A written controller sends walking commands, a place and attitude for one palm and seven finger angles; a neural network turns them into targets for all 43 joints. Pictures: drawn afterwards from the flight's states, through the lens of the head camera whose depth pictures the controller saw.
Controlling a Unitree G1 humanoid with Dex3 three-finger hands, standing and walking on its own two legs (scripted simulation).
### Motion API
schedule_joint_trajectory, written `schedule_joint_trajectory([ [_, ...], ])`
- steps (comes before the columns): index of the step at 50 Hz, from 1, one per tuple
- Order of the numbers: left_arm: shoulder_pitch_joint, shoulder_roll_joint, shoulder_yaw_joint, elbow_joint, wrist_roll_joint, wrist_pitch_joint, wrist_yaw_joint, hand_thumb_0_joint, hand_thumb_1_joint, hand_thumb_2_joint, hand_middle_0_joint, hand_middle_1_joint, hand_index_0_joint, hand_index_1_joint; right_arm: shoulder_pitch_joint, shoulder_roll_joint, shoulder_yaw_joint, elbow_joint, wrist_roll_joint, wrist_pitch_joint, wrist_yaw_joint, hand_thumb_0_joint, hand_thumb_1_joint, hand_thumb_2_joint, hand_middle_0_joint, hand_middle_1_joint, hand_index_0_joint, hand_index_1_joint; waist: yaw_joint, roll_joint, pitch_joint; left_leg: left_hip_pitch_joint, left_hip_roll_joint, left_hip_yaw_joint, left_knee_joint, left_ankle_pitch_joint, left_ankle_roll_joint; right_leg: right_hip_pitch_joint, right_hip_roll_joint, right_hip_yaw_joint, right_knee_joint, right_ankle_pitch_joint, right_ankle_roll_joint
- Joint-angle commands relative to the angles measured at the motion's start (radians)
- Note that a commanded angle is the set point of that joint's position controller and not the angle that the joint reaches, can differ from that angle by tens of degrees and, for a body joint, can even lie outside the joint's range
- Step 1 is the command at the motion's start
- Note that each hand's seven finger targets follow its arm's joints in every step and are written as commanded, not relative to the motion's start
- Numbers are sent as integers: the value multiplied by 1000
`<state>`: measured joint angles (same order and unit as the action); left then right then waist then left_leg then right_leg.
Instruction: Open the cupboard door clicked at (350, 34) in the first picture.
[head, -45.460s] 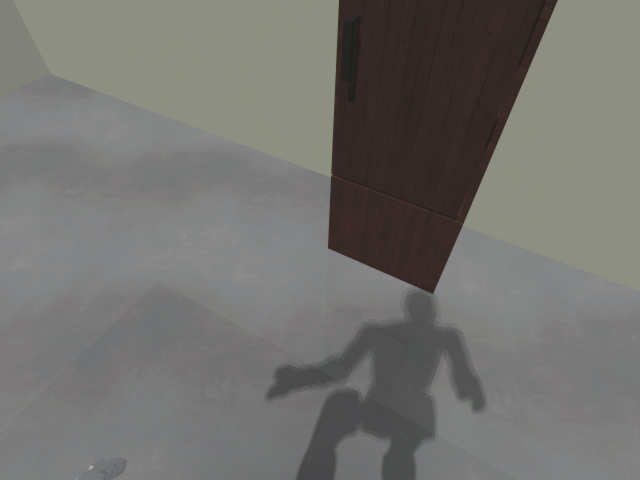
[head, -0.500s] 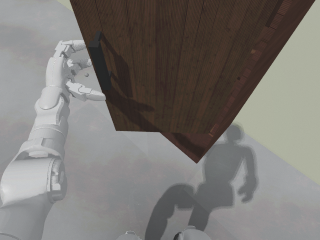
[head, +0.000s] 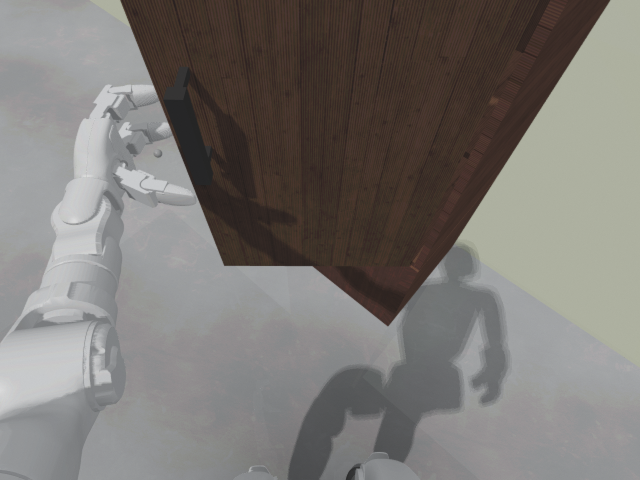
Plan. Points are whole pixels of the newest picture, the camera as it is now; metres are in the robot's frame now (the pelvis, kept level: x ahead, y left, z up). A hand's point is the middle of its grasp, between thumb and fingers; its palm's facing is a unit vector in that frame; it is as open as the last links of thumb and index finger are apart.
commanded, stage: move the hooked fingers beside the handle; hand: left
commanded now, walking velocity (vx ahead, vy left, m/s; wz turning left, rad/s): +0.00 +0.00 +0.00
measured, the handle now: (194, 130) +0.52 +0.15 +0.11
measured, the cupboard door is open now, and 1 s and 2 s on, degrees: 42 43 43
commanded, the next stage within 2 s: slide the fingers in behind the handle in 1.38 s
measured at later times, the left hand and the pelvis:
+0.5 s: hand (148, 153) +0.48 +0.20 +0.11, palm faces -0.02 -1.00 -0.02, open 14.1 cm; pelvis +0.00 +0.00 +0.00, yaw -1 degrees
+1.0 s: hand (138, 152) +0.48 +0.21 +0.11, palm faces -0.02 -1.00 -0.01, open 14.0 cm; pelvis +0.00 +0.00 +0.00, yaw -2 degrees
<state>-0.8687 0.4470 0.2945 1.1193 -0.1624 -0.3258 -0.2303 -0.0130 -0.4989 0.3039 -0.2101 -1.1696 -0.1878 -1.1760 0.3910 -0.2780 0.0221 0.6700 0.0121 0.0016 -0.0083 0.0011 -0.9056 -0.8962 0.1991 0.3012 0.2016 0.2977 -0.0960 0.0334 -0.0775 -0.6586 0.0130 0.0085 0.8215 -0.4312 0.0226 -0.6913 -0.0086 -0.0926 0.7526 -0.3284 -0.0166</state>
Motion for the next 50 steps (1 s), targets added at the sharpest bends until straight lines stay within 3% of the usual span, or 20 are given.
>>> schedule_joint_trajectory([
  [1,-484,158,-6,-219,9,-68,-54,0,-500,300,-300,-1200,-300,-1200,125,-169,-52,-66,3,-11,-16,0,-900,-900,200,300,200,300,-58,41,-410,244,-3,-55,-88,442,-5,196,40,48,-48,347,-8],
  [3,-486,198,28,-250,7,-76,-56,0,-500,300,-300,-1200,-300,-1200,124,-169,-52,-71,1,-10,-18,0,-900,-900,200,300,200,300,-45,81,-447,262,-5,-54,-87,470,-6,218,39,52,-43,366,-10],
  [8,-426,216,48,-253,-2,-77,-73,0,-500,300,-300,-1200,-300,-1200,118,-166,-50,-89,5,-2,-22,0,-900,-900,200,300,200,300,-32,70,-445,258,-1,-47,-88,503,-4,242,41,53,-44,394,-9],
  [11,-438,249,68,-230,-2,-68,-76,0,-500,300,-300,-1200,-300,-1200,114,-172,-48,-89,8,2,-28,0,-900,-900,200,300,200,300,-42,44,-393,210,-5,-37,-98,416,2,238,39,57,-56,357,-8],
  [12,-459,256,65,-237,-2,-71,-77,0,-500,300,-300,-1200,-300,-1200,113,-173,-47,-91,8,3,-33,0,-900,-900,200,300,200,300,-50,37,-392,207,-6,-38,-98,410,6,245,40,58,-56,360,-7],
  [14,-440,310,107,-222,4,-65,-79,0,-500,300,-300,-1200,-300,-1200,114,-175,-45,-93,9,2,-37,0,-900,-900,200,300,200,300,-36,50,-408,186,-9,-32,-100,390,6,265,37,66,-55,359,-7],
  [17,-442,302,95,-210,2,-60,-91,0,-500,300,-300,-1200,-300,-1200,116,-173,-42,-100,9,2,-41,0,-900,-900,200,300,200,300,-46,52,-399,184,-9,-33,-97,404,8,258,37,64,-51,367,-6],
  [19,-424,342,125,-196,2,-57,-97,0,-500,300,-300,-1200,-300,-1200,117,-178,-41,-102,11,4,-43,0,-900,-900,200,300,200,300,-33,59,-416,173,-9,-31,-97,397,5,271,35,70,-51,366,-5],
  [23,-443,379,140,-190,3,-54,-109,0,-500,300,-300,-1200,-300,-1200,120,-181,-38,-107,11,6,-48,0,-900,-900,200,300,200,300,-39,60,-416,157,-8,-30,-94,385,8,275,34,74,-50,366,-4],
  [32,-442,368,130,-209,-11,-52,-131,0,-500,300,-300,-1200,-300,-1200,135,-185,-42,-116,10,9,-49,0,-900,-900,200,300,200,300,-45,67,-431,181,-4,-35,-91,410,8,263,40,68,-52,366,-5],
  [34,-402,405,165,-181,-9,-42,-133,0,-500,300,-300,-1200,-300,-1200,137,-189,-42,-113,10,13,-48,0,-900,-900,200,300,200,300,-34,55,-439,168,-3,-30,-90,404,7,272,39,71,-54,367,-3],
  [35,-415,403,155,-184,-7,-39,-134,0,-500,300,-300,-1200,-300,-1200,136,-188,-42,-112,12,15,-49,0,-900,-900,200,300,200,300,-44,50,-419,158,-2,-28,-93,397,9,271,38,72,-57,369,-1],
  [37,-441,349,112,-218,-6,-43,-135,0,-500,300,-300,-1200,-300,-1200,135,-182,-43,-117,11,13,-47,0,-900,-900,200,300,200,300,-50,91,-410,186,-2,-33,-94,404,7,238,39,64,-56,347,-6],
  [39,-405,393,155,-204,-7,-43,-128,0,-500,300,-300,-1200,-300,-1200,143,-189,-46,-112,9,16,-47,0,-900,-900,200,300,200,300,-37,71,-435,202,2,-40,-93,427,2,243,42,63,-55,354,-6],
  [41,-411,367,135,-195,-10,-35,-131,0,-500,300,-300,-1200,-300,-1200,137,-185,-45,-112,10,16,-45,0,-900,-900,200,300,200,300,-44,66,-412,168,-2,-26,-93,388,7,256,40,71,-62,351,-2],
  [43,-430,414,166,-213,-4,-45,-124,0,-500,300,-300,-1200,-300,-1200,141,-189,-44,-114,9,18,-45,0,-900,-900,200,300,200,300,-37,83,-424,177,-2,-36,-99,403,4,260,40,68,-55,350,-6],
  [46,-391,397,153,-198,0,-43,-126,0,-500,300,-300,-1200,-300,-1200,135,-185,-43,-122,10,19,-44,0,-900,-900,200,300,200,300,-34,64,-404,162,-1,-30,-99,391,5,261,41,69,-58,346,-5],
  [47,-415,366,128,-207,-5,-45,-128,0,-500,300,-300,-1200,-300,-1200,134,-183,-43,-123,9,18,-44,0,-900,-900,200,300,200,300,-49,67,-393,167,-1,-30,-97,389,9,250,41,68,-60,344,-5],
  [49,-409,415,170,-224,-3,-51,-129,0,-500,300,-300,-1200,-300,-1200,141,-188,-47,-119,8,19,-45,0,-900,-900,200,300,200,300,-30,92,-440,202,2,-39,-96,425,0,256,41,66,-52,352,-8],
  [50,-386,388,151,-218,-4,-48,-132,0,-500,300,-300,-1200,-300,-1200,136,-185,-46,-125,10,19,-44,0,-900,-900,200,300,200,300,-32,88,-434,209,3,-37,-94,441,0,248,42,64,-53,360,-8],
])
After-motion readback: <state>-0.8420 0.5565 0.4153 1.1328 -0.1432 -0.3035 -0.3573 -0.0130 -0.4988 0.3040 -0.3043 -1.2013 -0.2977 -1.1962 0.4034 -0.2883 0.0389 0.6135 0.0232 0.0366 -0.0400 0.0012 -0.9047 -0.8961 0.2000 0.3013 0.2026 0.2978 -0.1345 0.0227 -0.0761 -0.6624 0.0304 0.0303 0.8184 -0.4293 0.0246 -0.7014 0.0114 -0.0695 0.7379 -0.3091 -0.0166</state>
